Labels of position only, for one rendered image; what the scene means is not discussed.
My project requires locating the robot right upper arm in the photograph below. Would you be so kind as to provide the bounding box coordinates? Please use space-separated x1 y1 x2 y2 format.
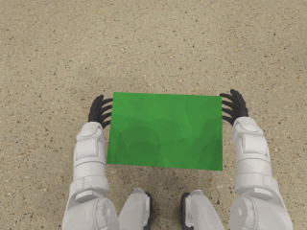
228 195 293 230

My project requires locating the left robot forearm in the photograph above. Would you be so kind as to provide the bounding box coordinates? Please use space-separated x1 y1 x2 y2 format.
61 122 109 230

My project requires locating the right robot forearm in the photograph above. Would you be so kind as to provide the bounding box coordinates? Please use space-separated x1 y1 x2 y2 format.
231 116 294 230

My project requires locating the carton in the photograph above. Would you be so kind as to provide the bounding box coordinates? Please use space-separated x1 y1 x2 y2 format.
106 92 223 171

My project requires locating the robot left upper arm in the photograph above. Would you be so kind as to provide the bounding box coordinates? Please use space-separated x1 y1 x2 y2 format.
62 197 120 230

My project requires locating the robot shin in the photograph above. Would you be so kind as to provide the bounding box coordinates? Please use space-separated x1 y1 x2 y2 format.
185 190 203 227
132 188 148 225

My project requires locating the robot left shin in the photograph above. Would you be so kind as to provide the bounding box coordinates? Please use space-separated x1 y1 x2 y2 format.
132 188 148 225

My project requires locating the left robot hand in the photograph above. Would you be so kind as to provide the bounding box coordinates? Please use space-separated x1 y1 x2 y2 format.
88 94 113 130

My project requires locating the right robot hand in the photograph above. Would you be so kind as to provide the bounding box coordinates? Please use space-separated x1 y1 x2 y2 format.
220 88 248 127

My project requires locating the robot right shin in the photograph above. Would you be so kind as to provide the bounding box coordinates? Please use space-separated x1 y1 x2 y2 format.
185 190 203 227

